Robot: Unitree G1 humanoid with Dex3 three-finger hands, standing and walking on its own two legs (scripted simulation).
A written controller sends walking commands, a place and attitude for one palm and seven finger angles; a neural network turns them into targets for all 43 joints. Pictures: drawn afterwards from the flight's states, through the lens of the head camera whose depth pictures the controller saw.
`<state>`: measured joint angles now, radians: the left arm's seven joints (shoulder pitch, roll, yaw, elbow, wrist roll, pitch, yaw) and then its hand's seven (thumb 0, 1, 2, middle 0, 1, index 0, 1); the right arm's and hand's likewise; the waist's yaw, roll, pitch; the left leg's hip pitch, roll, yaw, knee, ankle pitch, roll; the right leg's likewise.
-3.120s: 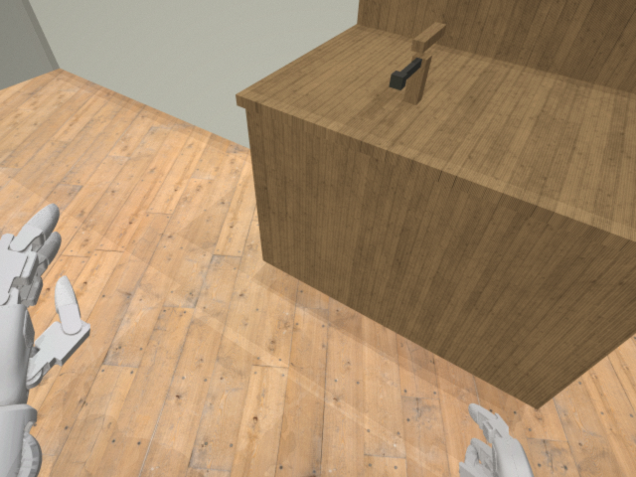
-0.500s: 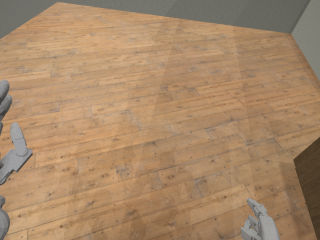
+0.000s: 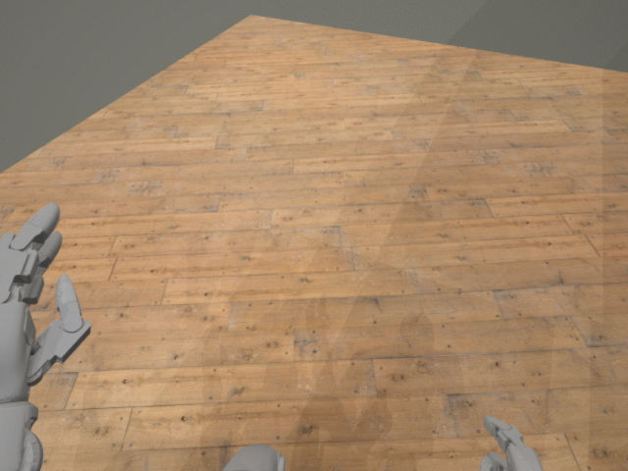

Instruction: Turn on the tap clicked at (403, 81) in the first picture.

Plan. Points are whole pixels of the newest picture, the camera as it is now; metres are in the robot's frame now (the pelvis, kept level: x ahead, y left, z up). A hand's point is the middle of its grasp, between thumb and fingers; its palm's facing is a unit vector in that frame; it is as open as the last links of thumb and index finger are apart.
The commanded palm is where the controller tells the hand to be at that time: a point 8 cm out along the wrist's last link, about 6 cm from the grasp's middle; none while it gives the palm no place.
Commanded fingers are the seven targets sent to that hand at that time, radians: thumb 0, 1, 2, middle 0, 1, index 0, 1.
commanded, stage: walk around to get in front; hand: left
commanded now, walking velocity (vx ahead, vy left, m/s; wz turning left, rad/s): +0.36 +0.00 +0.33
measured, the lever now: out of the picture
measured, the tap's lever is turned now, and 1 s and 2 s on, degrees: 0 0 0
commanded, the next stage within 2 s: walk to a spot facing it in 1.60 s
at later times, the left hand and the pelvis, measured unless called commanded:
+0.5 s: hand (65, 235) +0.30 +0.27 +0.20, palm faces +0.49 -0.73 -0.47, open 7.4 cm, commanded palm +0.25 +0.31 +0.18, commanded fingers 0.00 0.90 0.90 -0.20 -0.30 -0.20 -0.30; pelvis +0.12 +0.02 +0.00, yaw +7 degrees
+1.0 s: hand (94, 162) +0.44 +0.32 +0.17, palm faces +0.59 -0.70 -0.40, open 7.4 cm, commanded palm +0.37 +0.34 +0.18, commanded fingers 0.00 0.90 0.90 -0.20 -0.30 -0.20 -0.30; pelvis +0.26 +0.03 -0.02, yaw +11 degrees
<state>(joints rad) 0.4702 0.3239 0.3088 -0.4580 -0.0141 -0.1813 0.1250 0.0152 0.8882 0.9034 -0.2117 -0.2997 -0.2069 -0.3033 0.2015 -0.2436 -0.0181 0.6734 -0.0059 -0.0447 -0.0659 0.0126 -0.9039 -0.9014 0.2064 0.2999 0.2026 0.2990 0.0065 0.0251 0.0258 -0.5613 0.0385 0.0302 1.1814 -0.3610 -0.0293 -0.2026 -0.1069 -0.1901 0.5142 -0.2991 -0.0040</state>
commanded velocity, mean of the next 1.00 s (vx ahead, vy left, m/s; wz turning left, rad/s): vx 0.38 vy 0.00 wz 0.16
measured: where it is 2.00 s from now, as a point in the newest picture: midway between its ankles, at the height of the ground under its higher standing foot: (311, 373)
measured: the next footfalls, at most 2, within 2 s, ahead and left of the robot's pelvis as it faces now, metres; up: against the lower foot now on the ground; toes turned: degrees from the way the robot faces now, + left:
left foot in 0.20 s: +0.16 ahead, +0.15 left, +0.00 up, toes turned +13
right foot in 0.56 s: +0.24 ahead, -0.11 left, +0.00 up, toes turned -2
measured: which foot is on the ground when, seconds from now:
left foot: up 0.00-0.18, down 0.20-0.56, up 0.58-0.86, down 0.88-1.00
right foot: down 0.00-0.20, up 0.22-0.54, down 0.56-0.88, up 0.90-1.00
